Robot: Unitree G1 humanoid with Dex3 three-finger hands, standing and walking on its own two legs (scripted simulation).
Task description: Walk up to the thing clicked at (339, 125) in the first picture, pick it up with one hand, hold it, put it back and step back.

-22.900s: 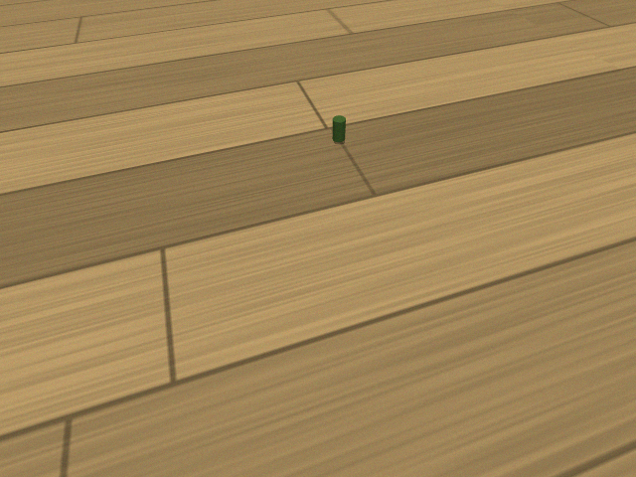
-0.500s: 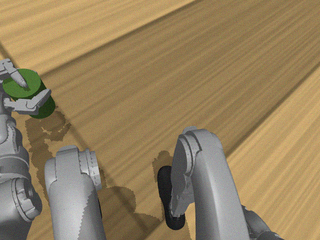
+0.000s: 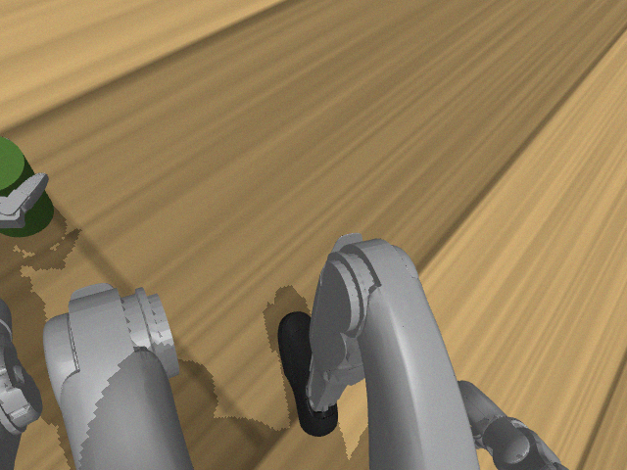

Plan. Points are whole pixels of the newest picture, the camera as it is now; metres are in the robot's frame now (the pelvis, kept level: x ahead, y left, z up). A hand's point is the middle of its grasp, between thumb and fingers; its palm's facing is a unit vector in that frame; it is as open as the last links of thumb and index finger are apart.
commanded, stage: lower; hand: left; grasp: from the side
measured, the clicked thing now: (4, 190) +0.46 +0.27 -0.18
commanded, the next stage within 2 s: loosen in 0.70 s
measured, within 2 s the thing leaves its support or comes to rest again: rests again in 1.78 s
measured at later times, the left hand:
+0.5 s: hand (6, 177) +0.47 +0.27 -0.18, palm faces +0.31 -0.95 -0.04, open 6.1 cm
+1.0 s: hand (9, 181) +0.47 +0.27 -0.18, palm faces +0.31 -0.95 -0.02, open 6.1 cm
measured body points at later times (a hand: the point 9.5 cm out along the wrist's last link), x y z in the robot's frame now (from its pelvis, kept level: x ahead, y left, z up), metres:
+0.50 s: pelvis +0.00 +0.01 -0.01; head +0.25 +0.16 +0.32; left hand +0.45 +0.32 -0.17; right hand +0.12 -0.26 -0.05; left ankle +0.08 +0.13 -0.27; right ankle +0.13 -0.13 -0.27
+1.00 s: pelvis -0.01 +0.01 -0.01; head +0.25 +0.18 +0.32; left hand +0.44 +0.32 -0.18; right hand +0.12 -0.25 -0.04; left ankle +0.08 +0.13 -0.27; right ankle +0.13 -0.13 -0.26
